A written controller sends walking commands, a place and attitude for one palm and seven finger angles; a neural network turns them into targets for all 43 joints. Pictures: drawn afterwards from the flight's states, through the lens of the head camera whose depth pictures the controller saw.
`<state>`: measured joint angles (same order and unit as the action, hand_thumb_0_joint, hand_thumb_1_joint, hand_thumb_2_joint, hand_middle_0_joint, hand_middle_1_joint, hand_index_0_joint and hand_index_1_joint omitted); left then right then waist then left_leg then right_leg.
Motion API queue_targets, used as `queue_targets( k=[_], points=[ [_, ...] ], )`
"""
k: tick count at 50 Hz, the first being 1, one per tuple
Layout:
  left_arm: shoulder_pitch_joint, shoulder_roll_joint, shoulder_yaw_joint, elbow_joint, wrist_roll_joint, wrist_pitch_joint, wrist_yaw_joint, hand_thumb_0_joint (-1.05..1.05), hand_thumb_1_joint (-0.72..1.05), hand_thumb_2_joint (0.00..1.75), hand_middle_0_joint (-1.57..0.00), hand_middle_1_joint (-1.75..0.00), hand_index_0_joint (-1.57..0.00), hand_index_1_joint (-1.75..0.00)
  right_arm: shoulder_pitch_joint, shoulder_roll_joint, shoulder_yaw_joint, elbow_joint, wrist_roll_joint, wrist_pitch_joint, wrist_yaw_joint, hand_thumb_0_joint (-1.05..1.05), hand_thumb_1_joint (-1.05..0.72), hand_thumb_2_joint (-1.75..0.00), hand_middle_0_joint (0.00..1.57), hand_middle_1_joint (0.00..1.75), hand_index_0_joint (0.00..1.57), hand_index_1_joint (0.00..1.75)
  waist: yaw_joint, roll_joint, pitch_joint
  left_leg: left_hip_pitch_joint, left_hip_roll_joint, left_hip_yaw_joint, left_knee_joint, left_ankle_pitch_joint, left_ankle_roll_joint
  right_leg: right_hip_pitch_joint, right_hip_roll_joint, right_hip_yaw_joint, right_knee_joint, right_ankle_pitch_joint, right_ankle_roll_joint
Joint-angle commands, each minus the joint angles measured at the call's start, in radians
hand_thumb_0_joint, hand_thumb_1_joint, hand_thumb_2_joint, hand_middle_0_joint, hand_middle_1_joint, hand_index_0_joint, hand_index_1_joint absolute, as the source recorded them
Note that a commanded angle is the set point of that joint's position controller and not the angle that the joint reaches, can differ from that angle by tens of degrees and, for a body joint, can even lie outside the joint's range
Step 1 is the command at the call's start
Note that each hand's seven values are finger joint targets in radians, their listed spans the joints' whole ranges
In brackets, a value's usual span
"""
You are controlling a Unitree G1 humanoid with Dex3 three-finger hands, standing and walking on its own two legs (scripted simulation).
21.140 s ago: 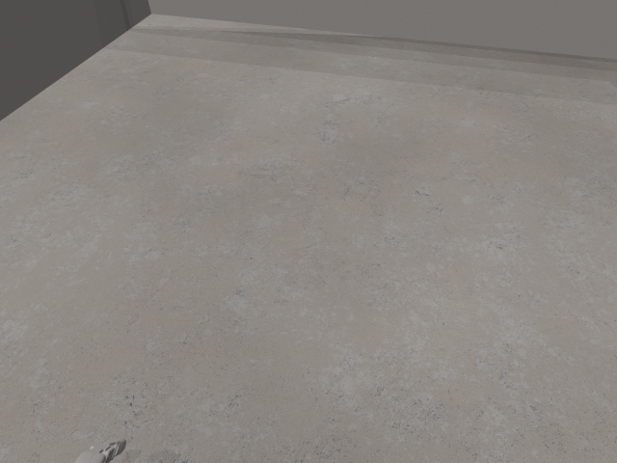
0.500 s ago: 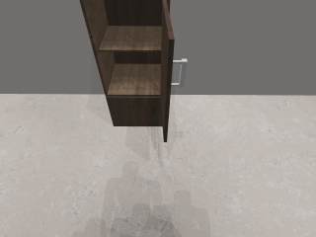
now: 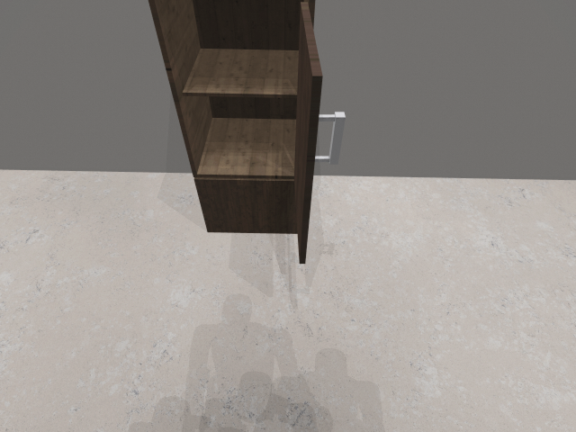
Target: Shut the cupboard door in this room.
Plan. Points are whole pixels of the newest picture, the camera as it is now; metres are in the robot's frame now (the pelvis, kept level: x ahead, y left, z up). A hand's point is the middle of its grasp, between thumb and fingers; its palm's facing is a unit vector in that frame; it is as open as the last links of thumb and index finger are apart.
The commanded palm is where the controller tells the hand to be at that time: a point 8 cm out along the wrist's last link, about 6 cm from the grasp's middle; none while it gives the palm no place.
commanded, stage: stand and wait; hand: left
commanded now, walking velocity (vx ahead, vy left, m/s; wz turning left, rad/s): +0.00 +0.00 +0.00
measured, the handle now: (327, 139) +0.69 -0.04 +0.01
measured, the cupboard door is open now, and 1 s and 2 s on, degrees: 92 92 92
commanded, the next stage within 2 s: turn or walk to find it in 0.38 s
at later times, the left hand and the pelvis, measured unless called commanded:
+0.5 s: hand out of the picture +0.00 +0.17 -0.18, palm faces +0.04 -0.98 -0.18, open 7.3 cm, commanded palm none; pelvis +0.01 +0.01 +0.00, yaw +1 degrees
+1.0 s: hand out of the picture -0.01 +0.18 -0.18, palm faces +0.06 -0.98 -0.19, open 7.3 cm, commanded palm none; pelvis +0.01 +0.01 +0.00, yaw +1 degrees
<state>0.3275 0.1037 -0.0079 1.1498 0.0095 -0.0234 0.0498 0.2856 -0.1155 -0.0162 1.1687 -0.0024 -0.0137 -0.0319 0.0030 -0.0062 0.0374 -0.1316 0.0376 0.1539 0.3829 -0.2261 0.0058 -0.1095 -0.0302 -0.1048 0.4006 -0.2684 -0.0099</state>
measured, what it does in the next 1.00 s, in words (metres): stands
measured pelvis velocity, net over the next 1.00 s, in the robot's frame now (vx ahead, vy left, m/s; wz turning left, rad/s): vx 0.01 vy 0.01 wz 0.03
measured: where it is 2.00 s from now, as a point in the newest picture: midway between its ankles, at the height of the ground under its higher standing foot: outside the picture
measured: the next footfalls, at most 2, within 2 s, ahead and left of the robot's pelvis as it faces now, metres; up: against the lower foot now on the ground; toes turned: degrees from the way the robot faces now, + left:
none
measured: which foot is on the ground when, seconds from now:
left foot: down 0.00-1.00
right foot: down 0.00-1.00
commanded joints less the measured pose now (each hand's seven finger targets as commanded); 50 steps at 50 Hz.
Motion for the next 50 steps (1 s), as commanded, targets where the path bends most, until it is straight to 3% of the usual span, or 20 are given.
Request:
queue_targets(
  k=[1, 19, 24, 34, 50],
  points=[
    [0.084, 0.087, 0.013, -0.02, -0.001, -0.005, 0.0, 0.0, 0.9, 0.9, -0.2, -0.3, -0.2, -0.3, 0.08, -0.069, -0.007, -0.015, -0.004, -0.011, -0.005, 0.0, -0.9, -0.9, 0.2, 0.3, 0.2, 0.3, -0.008, 0.001, 0.056, 0.023, 0.097, -0.113, -0.058, 0.144, 0.015, -0.097, -0.104, 0.101, -0.085, 0.191, -0.008],
    [0.072, 0.101, 0.017, -0.026, -0.001, -0.005, 0.001, 0.0, 0.9, 0.9, -0.2, -0.3, -0.2, -0.3, 0.083, -0.08, -0.009, -0.012, -0.003, -0.017, -0.008, 0.0, -0.9, -0.9, 0.2, 0.3, 0.2, 0.3, -0.006, -0.001, 0.046, 0.032, 0.103, -0.11, -0.055, 0.196, 0.018, -0.071, -0.106, 0.096, -0.071, 0.233, -0.008],
    [0.061, 0.117, 0.029, -0.042, -0.002, 0.004, 0.004, 0.0, 0.9, 0.9, -0.2, -0.3, -0.2, -0.3, 0.074, -0.079, -0.01, -0.024, -0.004, -0.008, -0.005, 0.0, -0.9, -0.9, 0.2, 0.3, 0.2, 0.3, -0.002, 0.016, 0.042, -0.008, 0.094, -0.126, -0.013, 0.253, 0.018, -0.056, -0.121, 0.057, -0.019, 0.235, -0.001],
    [0.055, 0.118, 0.021, -0.042, 0.0, 0.0, 0.002, 0.0, 0.9, 0.9, -0.2, -0.3, -0.2, -0.3, 0.067, -0.088, -0.012, -0.026, -0.003, -0.01, -0.005, 0.0, -0.9, -0.9, 0.2, 0.3, 0.2, 0.3, -0.006, -0.003, 0.037, 0.018, 0.094, -0.136, -0.018, 0.245, 0.02, -0.063, -0.119, 0.061, -0.045, 0.225, -0.001],
    [0.019, 0.184, 0.031, -0.046, 0.002, -0.011, -0.007, 0.0, 0.9, 0.9, -0.2, -0.3, -0.2, -0.3, 0.009, -0.168, -0.021, -0.043, -0.003, -0.021, -0.005, 0.0, -0.9, -0.9, 0.2, 0.3, 0.2, 0.3, -0.004, 0.01, 0.048, 0.034, 0.098, -0.146, -0.069, 0.195, 0.026, -0.039, -0.121, 0.078, -0.099, 0.199, -0.011]
  ],
)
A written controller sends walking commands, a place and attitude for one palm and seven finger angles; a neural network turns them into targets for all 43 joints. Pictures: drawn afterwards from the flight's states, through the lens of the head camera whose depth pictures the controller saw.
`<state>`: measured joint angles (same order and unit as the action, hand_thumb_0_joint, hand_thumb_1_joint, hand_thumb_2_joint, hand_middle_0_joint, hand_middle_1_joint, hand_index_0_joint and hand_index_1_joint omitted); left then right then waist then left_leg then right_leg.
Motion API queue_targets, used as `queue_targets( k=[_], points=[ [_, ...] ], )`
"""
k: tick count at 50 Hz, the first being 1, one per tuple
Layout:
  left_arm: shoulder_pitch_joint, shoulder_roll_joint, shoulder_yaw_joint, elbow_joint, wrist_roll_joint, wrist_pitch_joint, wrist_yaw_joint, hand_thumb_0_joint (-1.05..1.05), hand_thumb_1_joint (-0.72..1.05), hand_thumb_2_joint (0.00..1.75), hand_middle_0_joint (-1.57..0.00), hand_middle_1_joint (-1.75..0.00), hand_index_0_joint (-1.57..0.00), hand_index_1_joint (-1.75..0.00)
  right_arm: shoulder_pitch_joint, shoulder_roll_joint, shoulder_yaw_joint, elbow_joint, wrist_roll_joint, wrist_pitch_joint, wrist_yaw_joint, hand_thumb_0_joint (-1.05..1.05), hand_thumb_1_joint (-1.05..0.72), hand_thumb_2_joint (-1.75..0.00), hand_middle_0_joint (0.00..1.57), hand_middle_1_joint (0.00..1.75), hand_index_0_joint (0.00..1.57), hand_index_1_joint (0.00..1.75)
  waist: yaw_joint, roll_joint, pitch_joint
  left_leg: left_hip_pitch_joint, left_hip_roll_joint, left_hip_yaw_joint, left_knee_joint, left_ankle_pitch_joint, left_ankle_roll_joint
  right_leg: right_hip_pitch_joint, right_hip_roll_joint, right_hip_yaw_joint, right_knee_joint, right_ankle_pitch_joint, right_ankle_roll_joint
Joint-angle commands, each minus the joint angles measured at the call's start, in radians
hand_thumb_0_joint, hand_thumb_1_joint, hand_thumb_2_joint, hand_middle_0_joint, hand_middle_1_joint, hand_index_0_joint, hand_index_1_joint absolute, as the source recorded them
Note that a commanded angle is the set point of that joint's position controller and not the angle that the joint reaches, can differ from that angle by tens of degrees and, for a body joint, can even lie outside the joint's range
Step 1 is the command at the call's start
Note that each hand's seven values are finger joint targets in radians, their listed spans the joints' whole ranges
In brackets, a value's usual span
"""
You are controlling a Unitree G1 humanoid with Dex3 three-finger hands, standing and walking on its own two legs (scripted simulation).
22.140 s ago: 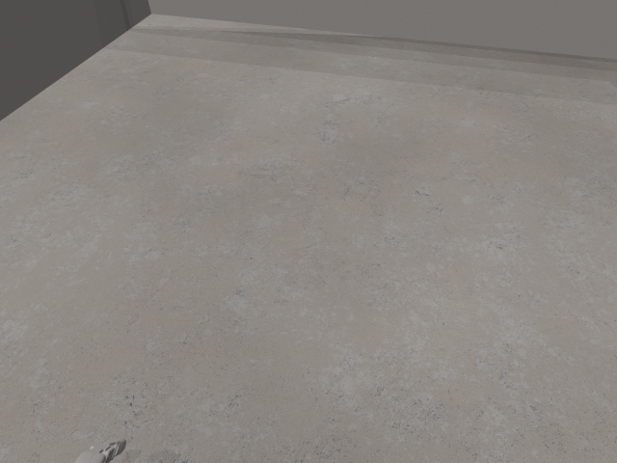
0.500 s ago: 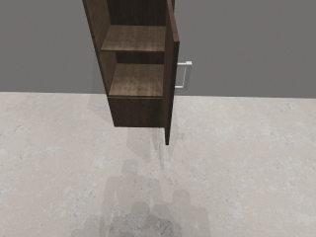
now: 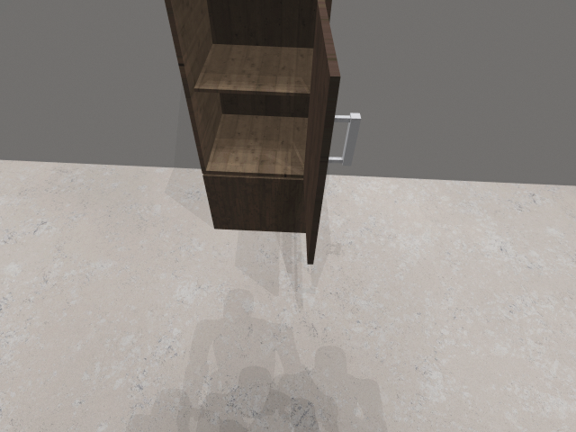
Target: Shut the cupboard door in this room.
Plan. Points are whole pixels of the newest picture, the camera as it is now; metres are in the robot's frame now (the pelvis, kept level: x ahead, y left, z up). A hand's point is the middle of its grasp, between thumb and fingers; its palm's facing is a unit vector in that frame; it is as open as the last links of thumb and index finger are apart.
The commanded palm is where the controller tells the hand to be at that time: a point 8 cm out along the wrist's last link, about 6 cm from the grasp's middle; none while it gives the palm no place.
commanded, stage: stand and wait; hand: left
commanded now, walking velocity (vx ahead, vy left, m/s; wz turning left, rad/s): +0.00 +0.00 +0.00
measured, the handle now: (341, 140) +0.68 -0.07 +0.01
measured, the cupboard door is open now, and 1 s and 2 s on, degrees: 92 92 92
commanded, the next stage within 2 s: turn or walk to find it in 0.28 s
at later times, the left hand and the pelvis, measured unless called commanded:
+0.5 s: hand out of the picture +0.03 +0.22 -0.17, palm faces +0.05 -0.96 -0.27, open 7.3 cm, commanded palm none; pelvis -0.01 +0.01 +0.00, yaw +2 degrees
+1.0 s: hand out of the picture -0.02 +0.24 -0.18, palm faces +0.25 -0.94 -0.24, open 7.4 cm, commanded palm none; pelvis -0.03 +0.02 -0.01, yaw +14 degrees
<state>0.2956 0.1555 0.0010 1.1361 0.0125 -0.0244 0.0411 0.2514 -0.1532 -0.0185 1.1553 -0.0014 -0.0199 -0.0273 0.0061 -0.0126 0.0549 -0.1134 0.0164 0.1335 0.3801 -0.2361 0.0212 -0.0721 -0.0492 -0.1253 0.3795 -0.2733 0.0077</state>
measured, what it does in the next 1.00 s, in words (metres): lifts its right foot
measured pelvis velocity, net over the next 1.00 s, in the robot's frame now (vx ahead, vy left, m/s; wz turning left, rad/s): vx -0.03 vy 0.02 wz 0.25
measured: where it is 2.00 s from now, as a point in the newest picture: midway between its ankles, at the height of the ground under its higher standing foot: outside the picture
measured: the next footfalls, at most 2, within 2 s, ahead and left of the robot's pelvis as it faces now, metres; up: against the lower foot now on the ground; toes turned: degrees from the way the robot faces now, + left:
right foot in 1.28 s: +0.05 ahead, -0.12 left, +0.00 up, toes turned +18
left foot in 1.86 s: -0.12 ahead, +0.05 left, +0.00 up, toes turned +42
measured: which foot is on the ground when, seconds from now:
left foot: down 0.00-1.00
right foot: down 0.00-0.82, up 0.84-1.00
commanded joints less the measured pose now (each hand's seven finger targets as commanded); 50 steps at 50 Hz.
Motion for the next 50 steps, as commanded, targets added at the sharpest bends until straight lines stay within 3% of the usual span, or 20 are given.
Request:
queue_targets(
  k=[1, 15, 20, 23, 28, 30, 32, 33, 34, 35, 36, 38, 39, 40, 41, 42, 43, 45, 48, 50],
  points=[
    [0.045, 0.137, 0.024, -0.034, 0.0, -0.011, 0.001, 0.0, 0.9, 0.9, -0.2, -0.3, -0.2, -0.3, 0.04, -0.134, -0.02, -0.031, -0.004, -0.016, -0.009, 0.0, -0.9, -0.9, 0.2, 0.3, 0.2, 0.3, -0.007, 0.016, 0.029, 0.014, 0.119, -0.128, -0.068, 0.204, 0.011, -0.074, -0.101, 0.099, -0.08, 0.203, -0.03],
    [-0.043, 0.219, 0.034, -0.057, 0.001, -0.01, -0.009, 0.0, 0.9, 0.9, -0.2, -0.3, -0.2, -0.3, -0.036, -0.217, -0.024, -0.056, -0.005, -0.019, -0.001, 0.0, -0.9, -0.9, 0.2, 0.3, 0.2, 0.3, -0.005, 0.013, 0.009, 0.016, 0.127, -0.145, -0.097, 0.201, 0.01, -0.051, -0.111, 0.099, -0.095, 0.184, -0.027],
    [-0.028, 0.169, 0.03, -0.065, -0.003, 0.017, -0.002, 0.0, 0.9, 0.9, -0.2, -0.3, -0.2, -0.3, -0.018, -0.155, -0.009, -0.064, -0.009, 0.003, 0.006, 0.0, -0.9, -0.9, 0.2, 0.3, 0.2, 0.3, -0.002, 0.036, -0.018, -0.026, 0.124, -0.153, -0.043, 0.289, -0.003, -0.044, -0.12, 0.05, -0.011, 0.191, -0.004],
    [-0.033, 0.177, 0.038, -0.084, -0.002, 0.028, -0.001, 0.0, 0.9, 0.9, -0.2, -0.3, -0.2, -0.3, -0.026, -0.174, -0.018, -0.085, -0.009, 0.016, 0.008, 0.0, -0.9, -0.9, 0.2, 0.3, 0.2, 0.3, 0.002, 0.056, -0.017, -0.068, 0.137, -0.19, -0.024, 0.292, 0.008, -0.066, -0.112, 0.028, 0.036, 0.144, 0.002],
    [-0.028, 0.2, 0.054, -0.114, 0.001, 0.03, 0.0, 0.0, 0.9, 0.9, -0.2, -0.3, -0.2, -0.3, -0.036, -0.187, -0.033, -0.123, -0.01, 0.024, 0.012, 0.0, -0.9, -0.9, 0.2, 0.3, 0.2, 0.3, 0.007, 0.007, -0.058, -0.134, 0.129, -0.209, 0.053, 0.309, 0.016, -0.043, -0.138, 0.026, 0.084, 0.192, -0.008],
    [-0.025, 0.209, 0.064, -0.128, 0.002, 0.031, 0.001, 0.0, 0.9, 0.9, -0.2, -0.3, -0.2, -0.3, -0.039, -0.176, -0.038, -0.137, -0.011, 0.027, 0.014, 0.0, -0.9, -0.9, 0.2, 0.3, 0.2, 0.3, 0.007, -0.019, -0.067, -0.177, 0.106, -0.188, 0.105, 0.28, 0.006, -0.025, -0.178, 0.039, 0.086, 0.216, -0.03],
    [-0.021, 0.23, 0.075, -0.142, 0.004, 0.034, 0.002, 0.0, 0.9, 0.9, -0.2, -0.3, -0.2, -0.3, -0.043, -0.159, -0.043, -0.155, -0.012, 0.032, 0.017, 0.0, -0.9, -0.9, 0.2, 0.3, 0.2, 0.3, 0.012, -0.089, -0.066, -0.232, 0.064, -0.136, 0.209, 0.216, -0.015, -0.008, -0.25, 0.07, 0.064, 0.234, -0.076],
    [-0.022, 0.245, 0.081, -0.152, 0.006, 0.035, 0.003, 0.0, 0.9, 0.9, -0.2, -0.3, -0.2, -0.3, -0.044, -0.153, -0.046, -0.168, -0.011, 0.037, 0.018, 0.0, -0.9, -0.9, 0.2, 0.3, 0.2, 0.3, 0.016, -0.137, -0.065, -0.261, 0.046, -0.103, 0.286, 0.143, -0.025, -0.004, -0.299, 0.093, 0.042, 0.252, -0.109],
    [-0.027, 0.251, 0.084, -0.163, 0.007, 0.035, 0.003, 0.0, 0.9, 0.9, -0.2, -0.3, -0.2, -0.3, -0.063, -0.14, -0.048, -0.18, -0.013, 0.043, 0.019, 0.0, -0.9, -0.9, 0.2, 0.3, 0.2, 0.3, 0.022, -0.167, -0.037, -0.291, 0.033, -0.081, 0.377, -0.059, -0.037, -0.033, -0.354, 0.118, 0.011, 0.28, -0.149],
    [-0.041, 0.252, 0.086, -0.17, 0.013, 0.033, 0.004, 0.0, 0.9, 0.9, -0.2, -0.3, -0.2, -0.3, -0.081, -0.133, -0.052, -0.191, -0.016, 0.048, 0.02, 0.0, -0.9, -0.9, 0.2, 0.3, 0.2, 0.3, 0.022, -0.187, -0.008, -0.311, 0.039, -0.076, 0.453, -0.214, -0.044, -0.071, -0.395, 0.132, -0.004, 0.329, -0.179],
    [-0.06, 0.254, 0.085, -0.18, 0.018, 0.032, 0.005, 0.0, 0.9, 0.9, -0.2, -0.3, -0.2, -0.3, -0.088, -0.128, -0.055, -0.199, -0.014, 0.052, 0.023, 0.0, -0.9, -0.9, 0.2, 0.3, 0.2, 0.3, 0.019, -0.168, 0.009, -0.304, 0.053, -0.081, 0.492, -0.271, -0.046, -0.111, -0.414, 0.118, -0.005, 0.354, -0.188],
    [-0.101, 0.253, 0.089, -0.193, 0.022, 0.03, 0.001, 0.0, 0.9, 0.9, -0.2, -0.3, -0.2, -0.3, -0.066, -0.118, -0.056, -0.212, -0.01, 0.049, 0.032, 0.0, -0.9, -0.9, 0.2, 0.3, 0.2, 0.3, -0.011, -0.137, 0.017, -0.265, 0.081, -0.082, 0.384, -0.242, -0.048, -0.132, -0.389, 0.049, 0.069, 0.399, -0.148],
    [-0.111, 0.255, 0.09, -0.196, 0.018, 0.032, -0.004, 0.0, 0.9, 0.9, -0.2, -0.3, -0.2, -0.3, -0.028, -0.116, -0.055, -0.202, -0.011, 0.045, 0.033, 0.0, -0.9, -0.9, 0.2, 0.3, 0.2, 0.3, -0.031, -0.094, -0.005, -0.191, 0.068, -0.063, 0.259, -0.118, -0.047, -0.148, -0.347, -0.006, 0.152, 0.373, -0.107],
    [-0.115, 0.239, 0.088, -0.205, 0.008, 0.037, -0.009, 0.0, 0.9, 0.9, -0.2, -0.3, -0.2, -0.3, 0.034, -0.145, -0.059, -0.193, -0.015, 0.034, 0.033, 0.0, -0.9, -0.9, 0.2, 0.3, 0.2, 0.3, -0.063, 0.025, -0.046, -0.079, 0.085, -0.129, 0.101, 0.108, -0.022, -0.212, -0.263, -0.064, 0.308, 0.282, -0.039],
    [-0.088, 0.17, 0.079, -0.232, -0.005, 0.043, -0.017, 0.0, 0.9, 0.9, -0.2, -0.3, -0.2, -0.3, 0.086, -0.243, -0.081, -0.194, -0.024, 0.02, 0.026, 0.0, -0.9, -0.9, 0.2, 0.3, 0.2, 0.3, -0.072, 0.343, -0.077, 0.021, 0.282, -0.493, -0.029, 0.414, 0.085, -0.403, -0.092, -0.096, 0.557, -0.119, 0.057],
    [-0.13, 0.156, 0.067, -0.256, 0.001, 0.05, -0.011, 0.0, 0.9, 0.9, -0.2, -0.3, -0.2, -0.3, 0.12, -0.295, -0.095, -0.175, -0.017, 0.026, 0.016, 0.0, -0.9, -0.9, 0.2, 0.3, 0.2, 0.3, -0.084, 0.348, -0.088, 0.009, 0.379, -0.576, -0.082, 0.522, 0.163, -0.459, -0.042, 0.025, 0.711, -0.405, 0.057],
    [-0.137, 0.175, 0.07, -0.246, 0.004, 0.06, -0.01, 0.0, 0.9, 0.9, -0.2, -0.3, -0.2, -0.3, 0.098, -0.288, -0.093, -0.173, -0.016, 0.028, 0.017, 0.0, -0.9, -0.9, 0.2, 0.3, 0.2, 0.3, -0.072, 0.256, -0.083, -0.048, 0.372, -0.528, -0.104, 0.246, 0.17, -0.432, -0.065, 0.09, 0.762, -0.366, 0.037],
    [-0.159, 0.17, 0.079, -0.232, 0.01, 0.061, -0.018, 0.0, 0.9, 0.9, -0.2, -0.3, -0.2, -0.3, 0.014, -0.251, -0.087, -0.21, -0.022, 0.025, 0.011, 0.0, -0.9, -0.9, 0.2, 0.3, 0.2, 0.3, -0.049, 0.181, -0.044, -0.095, 0.305, -0.516, -0.125, 0.036, 0.148, -0.497, -0.07, 0.123, 0.796, -0.24, 0.039],
    [-0.116, 0.157, 0.078, -0.21, 0.011, 0.05, -0.028, 0.0, 0.9, 0.9, -0.2, -0.3, -0.2, -0.3, -0.009, -0.221, -0.075, -0.22, -0.02, 0.012, 0.006, 0.0, -0.9, -0.9, 0.2, 0.3, 0.2, 0.3, -0.021, 0.073, -0.094, -0.035, 0.236, -0.415, -0.095, 0.15, 0.129, -0.495, -0.052, 0.121, 0.782, -0.128, 0.053],
    [-0.102, 0.148, 0.075, -0.212, 0.008, 0.049, -0.027, 0.0, 0.9, 0.9, -0.2, -0.3, -0.2, -0.3, 0.001, -0.224, -0.078, -0.221, -0.016, 0.009, 0.006, 0.0, -0.9, -0.9, 0.2, 0.3, 0.2, 0.3, -0.021, 0.075, -0.141, 0.018, 0.221, -0.383, -0.079, 0.22, 0.134, -0.488, -0.043, 0.121, 0.742, -0.115, 0.064]
  ],
)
